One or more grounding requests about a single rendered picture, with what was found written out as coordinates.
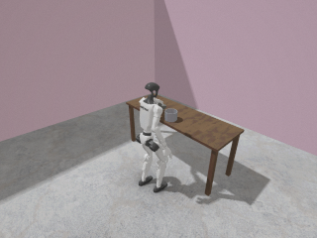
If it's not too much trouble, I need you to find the right robot hand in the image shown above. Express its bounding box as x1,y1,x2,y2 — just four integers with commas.
162,147,172,162

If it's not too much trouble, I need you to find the left robot hand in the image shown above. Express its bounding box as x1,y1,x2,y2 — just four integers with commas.
156,99,163,105

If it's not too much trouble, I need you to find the robot shin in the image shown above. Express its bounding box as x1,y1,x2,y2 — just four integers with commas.
142,156,153,181
156,163,166,187

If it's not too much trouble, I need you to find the right robot upper arm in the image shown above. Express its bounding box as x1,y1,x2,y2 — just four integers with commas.
151,104,163,133

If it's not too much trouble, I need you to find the robot right forearm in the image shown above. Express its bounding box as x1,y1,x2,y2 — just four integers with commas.
155,126,167,149

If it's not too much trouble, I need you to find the robot left shin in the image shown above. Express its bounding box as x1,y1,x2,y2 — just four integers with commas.
142,156,153,181

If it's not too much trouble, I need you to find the robot right shin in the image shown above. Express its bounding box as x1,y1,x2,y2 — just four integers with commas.
156,163,166,187

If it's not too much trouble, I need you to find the table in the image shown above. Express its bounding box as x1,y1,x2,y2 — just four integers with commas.
126,93,245,196

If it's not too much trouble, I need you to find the pot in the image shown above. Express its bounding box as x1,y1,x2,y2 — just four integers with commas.
164,108,178,122

